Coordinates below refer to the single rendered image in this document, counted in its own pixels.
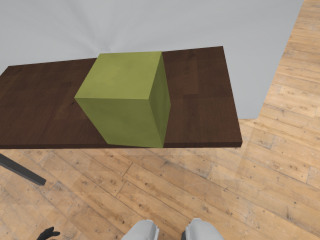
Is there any carton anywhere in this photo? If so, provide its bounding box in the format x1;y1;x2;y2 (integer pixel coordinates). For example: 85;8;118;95
74;51;171;149

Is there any left robot thigh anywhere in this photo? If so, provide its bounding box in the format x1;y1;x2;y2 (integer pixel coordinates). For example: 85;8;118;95
121;220;160;240

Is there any table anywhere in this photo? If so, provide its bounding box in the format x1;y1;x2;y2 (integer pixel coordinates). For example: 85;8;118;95
0;46;243;186

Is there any left robot hand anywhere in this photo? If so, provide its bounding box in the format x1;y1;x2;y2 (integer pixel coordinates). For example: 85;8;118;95
37;227;60;240

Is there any right robot shin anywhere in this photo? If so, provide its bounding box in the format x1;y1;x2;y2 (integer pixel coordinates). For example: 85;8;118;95
190;218;202;224

